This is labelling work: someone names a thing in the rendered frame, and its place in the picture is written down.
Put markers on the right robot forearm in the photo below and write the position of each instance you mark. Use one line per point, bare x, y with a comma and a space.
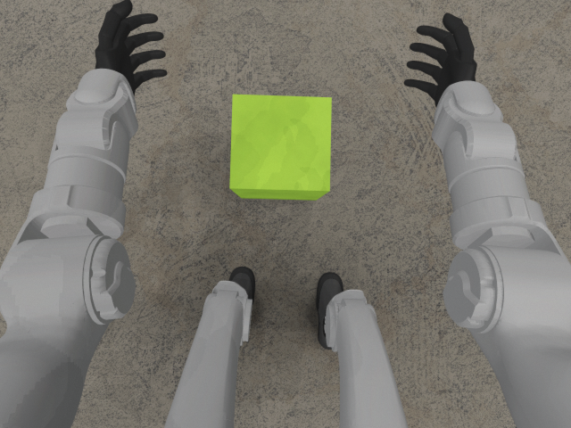
490, 201

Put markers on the robot left upper arm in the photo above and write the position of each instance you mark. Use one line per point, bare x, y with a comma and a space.
58, 296

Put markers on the robot right hand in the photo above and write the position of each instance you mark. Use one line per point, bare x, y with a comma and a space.
458, 62

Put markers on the left robot forearm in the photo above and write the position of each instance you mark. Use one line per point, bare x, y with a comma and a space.
88, 164

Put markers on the robot left hand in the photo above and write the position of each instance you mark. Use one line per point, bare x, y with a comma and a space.
115, 47

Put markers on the robot left shin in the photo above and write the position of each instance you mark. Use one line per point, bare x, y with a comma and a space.
226, 285

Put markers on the robot left foot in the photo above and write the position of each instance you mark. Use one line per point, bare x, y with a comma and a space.
244, 277

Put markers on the robot right upper arm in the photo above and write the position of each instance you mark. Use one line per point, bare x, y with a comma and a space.
516, 303

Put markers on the carton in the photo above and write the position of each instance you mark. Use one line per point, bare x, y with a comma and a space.
280, 147

